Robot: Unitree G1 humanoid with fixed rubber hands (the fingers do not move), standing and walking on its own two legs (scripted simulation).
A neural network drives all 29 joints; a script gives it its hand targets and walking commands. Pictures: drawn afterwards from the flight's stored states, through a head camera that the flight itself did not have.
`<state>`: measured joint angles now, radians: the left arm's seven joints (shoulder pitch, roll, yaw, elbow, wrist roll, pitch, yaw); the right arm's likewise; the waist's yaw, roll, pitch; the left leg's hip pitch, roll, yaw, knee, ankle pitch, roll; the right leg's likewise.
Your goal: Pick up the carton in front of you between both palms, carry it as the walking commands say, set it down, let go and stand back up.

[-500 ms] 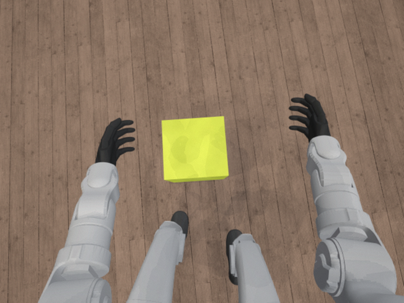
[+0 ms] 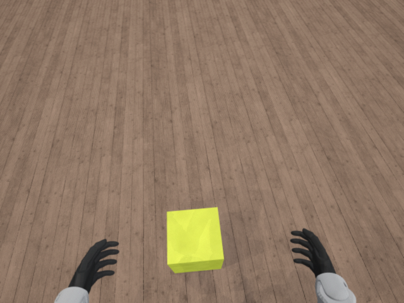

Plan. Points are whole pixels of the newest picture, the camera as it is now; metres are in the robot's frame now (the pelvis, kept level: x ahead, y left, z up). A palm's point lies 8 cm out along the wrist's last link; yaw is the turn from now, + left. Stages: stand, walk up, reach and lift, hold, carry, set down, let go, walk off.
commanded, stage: let go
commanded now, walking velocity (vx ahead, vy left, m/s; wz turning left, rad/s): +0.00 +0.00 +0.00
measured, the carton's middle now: (195, 241) +0.38 +0.06 -0.64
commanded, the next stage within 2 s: stand in 0.56 s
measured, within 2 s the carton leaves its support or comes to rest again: neither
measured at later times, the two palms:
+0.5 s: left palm (82, 278) +0.17 +0.23 -0.05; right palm out of the picture +0.15 -0.23 -0.07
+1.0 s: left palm out of the picture +0.11 +0.30 -0.10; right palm out of the picture +0.12 -0.29 -0.07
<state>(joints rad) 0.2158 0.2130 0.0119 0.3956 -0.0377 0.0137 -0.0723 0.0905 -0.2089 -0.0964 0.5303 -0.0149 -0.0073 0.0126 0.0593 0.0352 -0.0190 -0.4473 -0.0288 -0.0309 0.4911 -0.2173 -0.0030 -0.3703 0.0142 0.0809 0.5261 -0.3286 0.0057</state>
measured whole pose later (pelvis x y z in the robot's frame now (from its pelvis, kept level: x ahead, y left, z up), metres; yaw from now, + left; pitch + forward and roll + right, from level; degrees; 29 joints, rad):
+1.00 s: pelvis +0.01 +0.01 +0.00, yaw -1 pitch -1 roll +0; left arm 0.22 0.36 0.04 0.80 0.04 0.01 0.03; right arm 0.18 -0.33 -0.04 0.80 -0.04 0.01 -0.02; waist 0.00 -0.05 0.03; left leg -0.21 -0.02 -0.03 0.50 -0.26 0.01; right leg -0.10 0.02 0.08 0.45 -0.33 0.01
